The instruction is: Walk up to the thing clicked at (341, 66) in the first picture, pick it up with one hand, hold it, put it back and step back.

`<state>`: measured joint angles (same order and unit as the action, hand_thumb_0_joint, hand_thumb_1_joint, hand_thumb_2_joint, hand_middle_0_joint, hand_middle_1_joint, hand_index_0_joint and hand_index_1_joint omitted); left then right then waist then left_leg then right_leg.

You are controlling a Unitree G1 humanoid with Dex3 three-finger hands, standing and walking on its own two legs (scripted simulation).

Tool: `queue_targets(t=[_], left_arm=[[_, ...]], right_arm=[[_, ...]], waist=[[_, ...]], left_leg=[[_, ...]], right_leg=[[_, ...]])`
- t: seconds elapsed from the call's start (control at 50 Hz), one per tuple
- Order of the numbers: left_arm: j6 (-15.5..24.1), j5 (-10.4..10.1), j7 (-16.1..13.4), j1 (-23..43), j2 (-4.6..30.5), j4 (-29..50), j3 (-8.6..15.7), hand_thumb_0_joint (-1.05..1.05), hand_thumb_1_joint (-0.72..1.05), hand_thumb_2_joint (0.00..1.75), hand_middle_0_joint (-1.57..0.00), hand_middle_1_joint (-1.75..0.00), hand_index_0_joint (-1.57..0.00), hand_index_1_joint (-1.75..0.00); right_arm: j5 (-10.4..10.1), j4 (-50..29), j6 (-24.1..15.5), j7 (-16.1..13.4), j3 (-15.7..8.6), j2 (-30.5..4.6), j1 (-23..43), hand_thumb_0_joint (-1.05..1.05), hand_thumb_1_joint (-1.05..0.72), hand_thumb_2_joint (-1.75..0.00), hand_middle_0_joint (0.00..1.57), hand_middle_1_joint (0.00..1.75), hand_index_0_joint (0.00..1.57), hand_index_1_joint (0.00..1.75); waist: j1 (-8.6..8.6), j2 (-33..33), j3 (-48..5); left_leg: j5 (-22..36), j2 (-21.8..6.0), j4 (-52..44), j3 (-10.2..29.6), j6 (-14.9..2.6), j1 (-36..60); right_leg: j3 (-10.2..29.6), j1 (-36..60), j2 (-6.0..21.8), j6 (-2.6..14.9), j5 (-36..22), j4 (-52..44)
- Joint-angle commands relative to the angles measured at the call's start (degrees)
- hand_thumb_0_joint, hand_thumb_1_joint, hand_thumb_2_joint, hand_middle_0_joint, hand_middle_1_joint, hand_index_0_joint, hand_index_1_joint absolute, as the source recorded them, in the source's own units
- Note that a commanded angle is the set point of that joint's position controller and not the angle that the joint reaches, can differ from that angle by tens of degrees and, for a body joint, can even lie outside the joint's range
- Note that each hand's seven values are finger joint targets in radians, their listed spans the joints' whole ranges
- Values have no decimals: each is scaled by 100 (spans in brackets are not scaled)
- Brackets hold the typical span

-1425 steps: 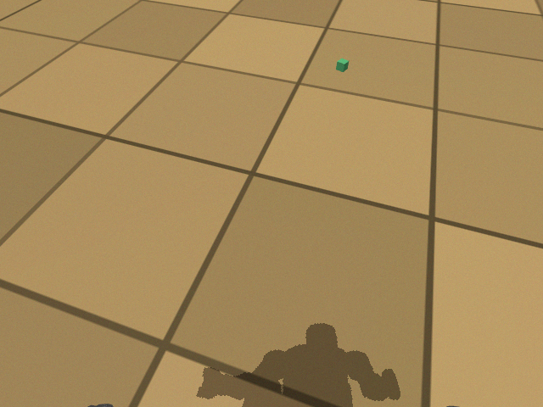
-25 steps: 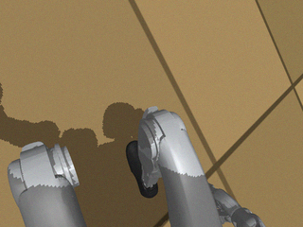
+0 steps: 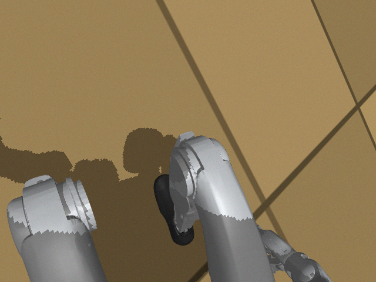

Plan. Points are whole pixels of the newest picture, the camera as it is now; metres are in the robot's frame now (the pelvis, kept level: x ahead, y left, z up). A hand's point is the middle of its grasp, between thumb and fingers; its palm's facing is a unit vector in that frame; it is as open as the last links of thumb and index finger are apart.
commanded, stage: open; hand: left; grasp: from above
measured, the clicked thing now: out of the picture +0.44 +0.33 -0.26
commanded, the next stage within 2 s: withdraw in 0.64 s
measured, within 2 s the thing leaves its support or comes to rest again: rests again in 1.06 s
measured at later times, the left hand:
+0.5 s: hand out of the picture +0.43 +0.32 -0.24, palm faces -0.49 -0.09 -0.86, open 12.6 cm
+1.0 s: hand out of the picture +0.46 +0.33 -0.20, palm faces -0.32 -0.09 -0.94, open 13.3 cm
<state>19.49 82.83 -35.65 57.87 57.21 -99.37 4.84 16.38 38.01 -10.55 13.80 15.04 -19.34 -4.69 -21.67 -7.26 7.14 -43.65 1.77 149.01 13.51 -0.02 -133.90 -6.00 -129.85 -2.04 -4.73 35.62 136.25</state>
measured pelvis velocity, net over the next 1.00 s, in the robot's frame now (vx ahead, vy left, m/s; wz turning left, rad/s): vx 0.00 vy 0.00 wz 0.01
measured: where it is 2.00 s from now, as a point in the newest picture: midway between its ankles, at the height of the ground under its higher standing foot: (134, 249)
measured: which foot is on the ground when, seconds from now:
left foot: down 0.00-1.00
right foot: down 0.00-1.00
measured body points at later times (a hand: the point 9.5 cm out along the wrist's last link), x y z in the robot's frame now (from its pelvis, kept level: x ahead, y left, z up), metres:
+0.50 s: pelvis +0.00 +0.00 +0.00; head +0.26 +0.13 +0.34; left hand +0.45 +0.32 -0.19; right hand +0.06 -0.26 -0.05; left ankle +0.05 +0.12 -0.26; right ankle +0.13 -0.14 -0.26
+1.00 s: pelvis +0.00 +0.00 +0.01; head +0.25 +0.13 +0.36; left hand +0.47 +0.33 -0.15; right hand +0.07 -0.27 -0.05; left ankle +0.05 +0.12 -0.26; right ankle +0.13 -0.14 -0.26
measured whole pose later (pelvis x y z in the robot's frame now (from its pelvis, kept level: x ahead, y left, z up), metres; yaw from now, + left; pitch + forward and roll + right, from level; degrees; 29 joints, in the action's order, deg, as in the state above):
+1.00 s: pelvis +0.00 +0.00 +0.01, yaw +0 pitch +30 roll -14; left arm 15.0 79.7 -35.6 55.4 52.7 -88.3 9.1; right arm 14.4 38.2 -11.2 16.0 10.6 -19.3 -8.2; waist -19.4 -4.8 3.3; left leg -43.8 2.0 147.3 13.1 0.8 -134.8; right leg -5.9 -131.2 -1.3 -3.8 36.1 135.5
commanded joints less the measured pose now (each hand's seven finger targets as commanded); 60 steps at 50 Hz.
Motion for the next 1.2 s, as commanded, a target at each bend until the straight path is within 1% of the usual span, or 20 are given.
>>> queue_targets(t=[0.0,0.08,0.12,0.16,0.32,0.36,0.4,0.5,0.58,0.74,0.82,0.86,0.88,0.9,0.94,1.0,1.04,1.12,1.14,1.18], left_arm=[[0,-115,-199,1379,1113,551,60,0,-7,67,-44,-69,-45,-67],[-24,-81,-182,1410,1135,599,54,0,-14,70,-39,-71,-40,-71],[-22,-110,-237,1450,1309,723,197,0,-16,72,-38,-70,-38,-70],[-39,-101,-190,1436,1164,703,104,0,-18,74,-35,-73,-36,-73],[-21,-184,-51,1348,1217,695,188,0,-28,80,-25,-83,-27,-82],[30,-219,-63,1386,1353,788,259,0,-30,83,-25,-82,-25,-82],[43,-158,-16,1239,1248,623,210,0,-31,84,-22,-86,-23,-85],[139,-125,-84,1334,1351,706,193,0,-35,87,-19,-89,-20,-88],[127,-108,-104,1237,1200,615,57,0,-35,88,-17,-91,-18,-90],[31,-94,-189,1321,1201,702,107,0,-40,89,-16,-94,-17,-92],[-49,-130,-257,1637,1504,1138,410,0,-37,88,-18,-91,-19,-89],[-164,-164,-296,1610,1447,1451,527,0,-38,88,-19,-89,-20,-88],[-235,-262,-338,1499,1431,1738,649,0,-39,88,-18,-90,-19,-89],[-352,-369,-316,1478,1095,1817,533,0,-39,88,-18,-90,-18,-89],[-576,-569,-281,1550,1104,2381,670,0,-39,89,-17,-90,-18,-89],[-1049,-921,-94,1233,691,2642,616,0,-40,90,-16,-90,-17,-89],[-1376,-1157,192,1248,98,2632,334,0,-39,89,-17,-89,-18,-89],[-1761,-1642,999,1512,-471,3215,-99,0,-37,89,-20,-87,-20,-87],[-1795,-1773,1232,1583,-688,3176,-215,0,-36,89,-21,-85,-21,-86],[-1774,-1875,1690,1600,-960,3134,-441,0,-34,87,-25,-83,-24,-84]], right_arm=[[-23,32,-27,-58,-612,-1902,-928,0,-90,-90,20,30,20,30],[-51,3,-61,-36,-629,-1903,-914,0,-91,-90,20,30,20,30],[-36,20,-24,-38,-645,-1931,-966,0,-90,-90,20,30,20,30],[-40,-30,-45,-28,-679,-1999,-920,0,-90,-90,20,30,20,30],[-81,-54,-24,-12,-668,-1992,-1082,0,-90,-90,20,30,20,30],[-99,-18,6,-37,-660,-1977,-1039,0,-90,-90,20,30,20,30],[-65,-103,34,-27,-614,-1944,-1104,0,-90,-90,20,30,20,30],[-51,-55,88,-70,-600,-1937,-1034,0,-90,-90,20,30,20,30],[-47,-63,59,-74,-559,-1879,-961,0,-90,-90,20,30,20,30],[-36,-62,-11,-42,-639,-1969,-998,0,-91,-90,20,30,20,30],[-76,-26,-65,-10,-752,-2010,-1105,0,-90,-90,20,30,20,30],[-104,-69,-92,50,-864,-1976,-1194,0,-91,-90,20,30,20,30],[-133,-36,-86,82,-938,-1896,-1223,0,-90,-90,20,30,20,30],[-175,-88,-106,129,-983,-1802,-1155,0,-90,-90,20,30,20,30],[-283,-2,-65,211,-1161,-1730,-1316,0,-90,-90,20,30,20,30],[-561,-8,71,281,-1427,-1648,-1325,0,-89,-90,20,30,20,30],[-735,117,213,284,-1584,-1580,-1439,0,-89,-90,20,30,20,30],[-980,268,522,181,-1768,-1452,-1719,0,-90,-90,20,30,20,30],[-1030,280,596,149,-1794,-1420,-1725,0,-90,-90,20,30,20,30],[-1113,295,715,36,-1815,-1351,-1760,0,-90,-90,20,30,20,30]], waist=[[-256,2990,-3416],[-269,3052,-3393],[-229,3088,-3545],[-268,3074,-3451],[-314,3117,-3455],[-226,3135,-3532],[-316,3056,-3459],[-263,2990,-3405],[-269,2925,-3370],[-265,3013,-3447],[-144,3394,-3762],[-76,3710,-4117],[110,3920,-4395],[138,3845,-4408],[368,4111,-4839],[665,4081,-5242],[630,3824,-5110],[589,3139,-5222],[491,2940,-5099],[431,2519,-4864]], left_leg=[[1515,-145,-1790,-510,12,2794],[1391,-162,-1819,-506,18,2807],[1507,-148,-1897,-481,18,2807],[1554,-157,-1817,-505,32,2837],[1690,-153,-1789,-527,25,2885],[1666,-153,-1835,-488,41,2885],[1786,-167,-1779,-480,48,2931],[1461,-140,-1807,-520,9,2681],[1411,-160,-1819,-505,13,2750],[1601,-163,-1824,-501,33,2847],[1615,-171,-1916,-495,76,3112],[1777,-169,-1939,-528,121,3382],[1872,-150,-2054,-592,123,3429],[1885,-123,-2025,-637,126,3382],[1969,-97,-2191,-738,109,3470],[2088,-77,-2454,-864,85,3552],[1982,-57,-2621,-907,70,3483],[1669,-23,-2957,-976,-60,3411],[1516,-6,-3067,-929,-70,3309],[1479,-12,-3137,-889,-91,3306]], right_leg=[[-863,1825,-134,551,-1237,-872],[-841,1829,-130,549,-1183,-835],[-864,1864,-141,562,-1227,-894],[-848,1820,-122,561,-1277,-859],[-873,1916,-124,547,-1388,-891],[-877,1919,-132,574,-1338,-893],[-902,1912,-122,550,-1414,-883],[-877,1942,-142,568,-1185,-942],[-873,1864,-152,557,-1143,-903],[-854,1848,-134,565,-1288,-902],[-854,1811,-93,585,-1310,-844],[-813,1853,-74,609,-1444,-812],[-791,1970,-94,624,-1526,-850],[-789,1858,-65,625,-1571,-829],[-728,1839,-63,644,-1636,-952],[-592,1769,-33,698,-1683,-1128],[-493,1604,5,709,-1543,-1258],[-299,2031,-8,733,-1349,-1764],[-270,2004,18,738,-1227,-1819],[-230,2062,25,738,-1186,-1987]])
